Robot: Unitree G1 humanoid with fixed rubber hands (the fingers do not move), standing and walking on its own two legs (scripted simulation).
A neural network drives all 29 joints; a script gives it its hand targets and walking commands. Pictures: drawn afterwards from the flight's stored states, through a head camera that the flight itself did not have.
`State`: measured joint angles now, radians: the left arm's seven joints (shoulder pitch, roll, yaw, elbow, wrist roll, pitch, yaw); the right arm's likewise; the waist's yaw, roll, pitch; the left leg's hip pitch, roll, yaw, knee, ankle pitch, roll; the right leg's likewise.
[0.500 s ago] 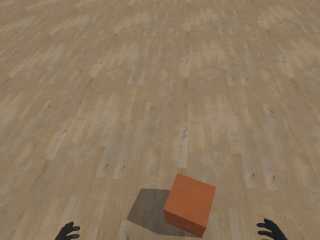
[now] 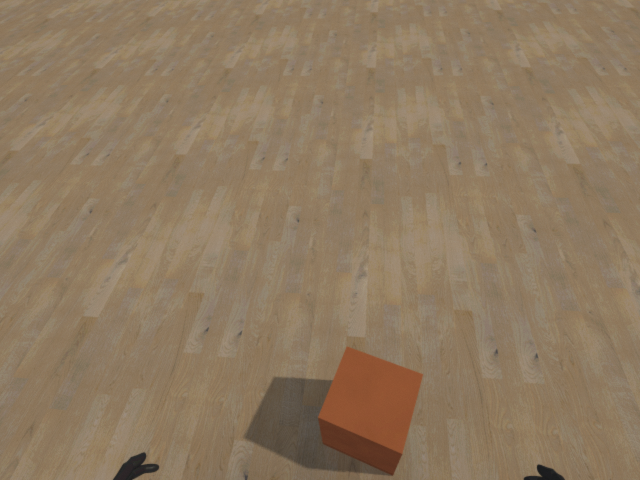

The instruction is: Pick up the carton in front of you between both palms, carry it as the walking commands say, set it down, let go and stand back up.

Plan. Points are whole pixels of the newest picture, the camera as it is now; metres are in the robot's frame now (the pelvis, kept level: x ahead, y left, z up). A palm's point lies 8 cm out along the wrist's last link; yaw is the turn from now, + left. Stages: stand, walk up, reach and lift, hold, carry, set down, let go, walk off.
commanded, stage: stand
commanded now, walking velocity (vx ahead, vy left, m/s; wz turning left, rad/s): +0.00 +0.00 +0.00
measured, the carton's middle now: (369, 411) +0.40 -0.08 -0.65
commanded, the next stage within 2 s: none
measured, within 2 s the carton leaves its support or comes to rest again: neither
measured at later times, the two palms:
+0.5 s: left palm out of the picture +0.08 +0.30 -0.09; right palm out of the picture +0.06 -0.28 -0.11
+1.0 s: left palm out of the picture +0.08 +0.30 -0.10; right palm out of the picture +0.06 -0.29 -0.11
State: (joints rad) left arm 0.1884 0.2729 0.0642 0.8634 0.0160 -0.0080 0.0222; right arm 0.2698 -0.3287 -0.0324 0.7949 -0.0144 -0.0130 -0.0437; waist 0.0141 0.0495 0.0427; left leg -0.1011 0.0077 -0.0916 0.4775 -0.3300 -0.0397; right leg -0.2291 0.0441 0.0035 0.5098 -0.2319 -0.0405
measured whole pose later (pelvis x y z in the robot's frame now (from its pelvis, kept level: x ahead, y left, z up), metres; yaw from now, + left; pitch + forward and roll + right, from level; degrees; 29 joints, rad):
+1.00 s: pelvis -0.01 +0.01 +0.01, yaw -1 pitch -3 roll +0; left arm 0.16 0.32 0.04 0.99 0.00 -0.01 0.02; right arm 0.22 -0.35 -0.02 0.93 0.00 -0.02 -0.04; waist 0.01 0.03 0.05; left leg -0.07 0.00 -0.06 0.39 -0.27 -0.03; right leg -0.20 0.03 0.04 0.42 -0.16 -0.02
